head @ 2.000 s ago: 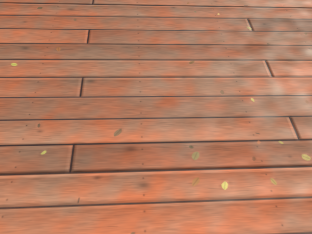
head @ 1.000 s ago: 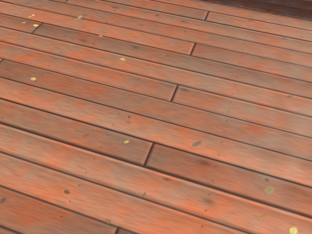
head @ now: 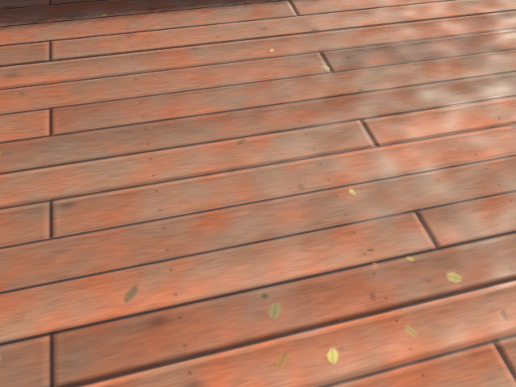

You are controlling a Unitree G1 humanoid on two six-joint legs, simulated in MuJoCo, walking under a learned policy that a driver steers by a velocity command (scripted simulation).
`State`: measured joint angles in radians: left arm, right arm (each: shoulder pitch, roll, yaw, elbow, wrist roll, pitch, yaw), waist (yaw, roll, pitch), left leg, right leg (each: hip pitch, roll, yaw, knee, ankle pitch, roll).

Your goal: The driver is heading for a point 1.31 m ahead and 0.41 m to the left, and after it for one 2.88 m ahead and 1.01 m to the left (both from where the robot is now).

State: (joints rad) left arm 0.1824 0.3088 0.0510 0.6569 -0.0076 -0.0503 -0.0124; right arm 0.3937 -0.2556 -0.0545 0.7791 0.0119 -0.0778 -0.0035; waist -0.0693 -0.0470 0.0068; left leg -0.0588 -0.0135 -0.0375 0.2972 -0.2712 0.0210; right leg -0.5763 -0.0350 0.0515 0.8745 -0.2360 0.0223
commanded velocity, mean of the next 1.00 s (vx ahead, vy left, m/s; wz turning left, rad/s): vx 0.48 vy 0.00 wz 0.45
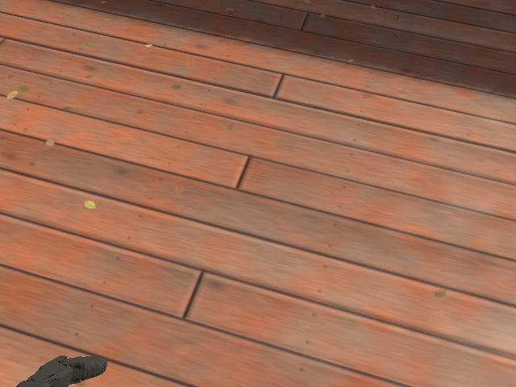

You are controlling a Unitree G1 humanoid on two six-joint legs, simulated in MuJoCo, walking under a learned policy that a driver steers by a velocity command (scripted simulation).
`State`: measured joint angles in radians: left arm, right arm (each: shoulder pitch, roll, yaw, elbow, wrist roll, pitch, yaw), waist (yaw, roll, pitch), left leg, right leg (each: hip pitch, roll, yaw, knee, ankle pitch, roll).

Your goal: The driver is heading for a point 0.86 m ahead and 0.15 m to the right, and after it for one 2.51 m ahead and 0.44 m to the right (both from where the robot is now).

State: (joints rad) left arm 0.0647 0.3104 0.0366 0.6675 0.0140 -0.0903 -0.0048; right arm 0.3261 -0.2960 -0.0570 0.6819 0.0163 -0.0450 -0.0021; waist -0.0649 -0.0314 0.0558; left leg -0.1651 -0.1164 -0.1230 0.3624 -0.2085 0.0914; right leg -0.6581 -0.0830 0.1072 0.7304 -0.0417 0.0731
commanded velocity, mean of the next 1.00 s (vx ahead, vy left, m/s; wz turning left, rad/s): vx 0.50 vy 0.00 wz -0.06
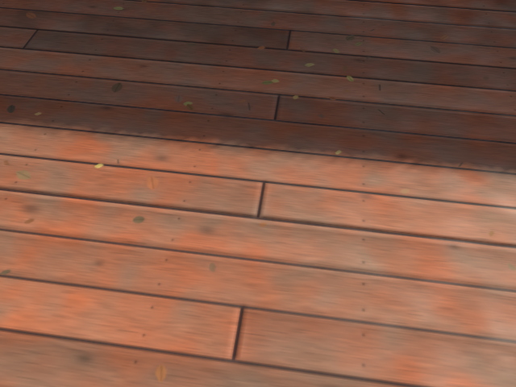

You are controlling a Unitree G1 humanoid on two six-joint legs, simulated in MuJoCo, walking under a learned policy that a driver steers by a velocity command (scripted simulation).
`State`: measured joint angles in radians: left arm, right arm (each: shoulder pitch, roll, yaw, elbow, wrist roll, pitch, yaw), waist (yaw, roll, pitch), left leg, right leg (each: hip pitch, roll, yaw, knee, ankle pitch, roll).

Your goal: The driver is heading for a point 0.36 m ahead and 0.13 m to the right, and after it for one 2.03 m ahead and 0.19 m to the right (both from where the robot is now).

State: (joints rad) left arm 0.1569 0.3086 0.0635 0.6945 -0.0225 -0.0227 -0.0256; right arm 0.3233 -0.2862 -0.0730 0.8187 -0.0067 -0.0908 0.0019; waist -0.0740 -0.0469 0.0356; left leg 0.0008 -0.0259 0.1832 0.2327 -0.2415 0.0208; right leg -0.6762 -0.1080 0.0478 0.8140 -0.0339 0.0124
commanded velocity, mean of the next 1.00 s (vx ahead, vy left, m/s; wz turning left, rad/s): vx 0.40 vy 0.00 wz -0.33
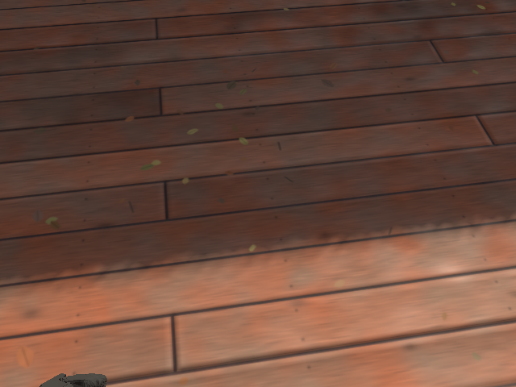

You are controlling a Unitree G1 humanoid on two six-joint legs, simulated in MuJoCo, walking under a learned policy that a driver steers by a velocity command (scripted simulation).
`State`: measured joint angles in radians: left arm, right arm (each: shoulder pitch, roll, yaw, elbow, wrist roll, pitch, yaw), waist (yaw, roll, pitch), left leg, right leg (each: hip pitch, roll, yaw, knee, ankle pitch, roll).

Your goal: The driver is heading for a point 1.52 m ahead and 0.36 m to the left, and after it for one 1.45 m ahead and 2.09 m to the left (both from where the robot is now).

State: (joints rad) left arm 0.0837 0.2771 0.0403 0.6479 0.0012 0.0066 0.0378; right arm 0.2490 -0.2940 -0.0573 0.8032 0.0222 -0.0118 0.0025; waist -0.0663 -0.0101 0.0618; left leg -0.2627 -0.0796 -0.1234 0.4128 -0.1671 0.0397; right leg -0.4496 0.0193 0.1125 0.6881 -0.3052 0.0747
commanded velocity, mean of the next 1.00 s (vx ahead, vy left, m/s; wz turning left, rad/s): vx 0.41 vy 0.00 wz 0.43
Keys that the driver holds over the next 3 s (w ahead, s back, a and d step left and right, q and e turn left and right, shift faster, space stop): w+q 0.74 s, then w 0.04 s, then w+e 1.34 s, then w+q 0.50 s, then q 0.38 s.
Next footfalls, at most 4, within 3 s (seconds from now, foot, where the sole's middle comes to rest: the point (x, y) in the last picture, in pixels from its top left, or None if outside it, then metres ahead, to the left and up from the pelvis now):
0.08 right None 0.11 -0.13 -0.78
0.56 left None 0.26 0.21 -0.78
1.08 right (182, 315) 0.64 0.18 -0.78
1.54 left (84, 262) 0.82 0.47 -0.78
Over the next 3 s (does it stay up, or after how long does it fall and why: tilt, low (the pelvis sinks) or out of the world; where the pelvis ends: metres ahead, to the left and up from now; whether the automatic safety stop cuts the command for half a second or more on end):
stays up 1.44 0.26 -0.01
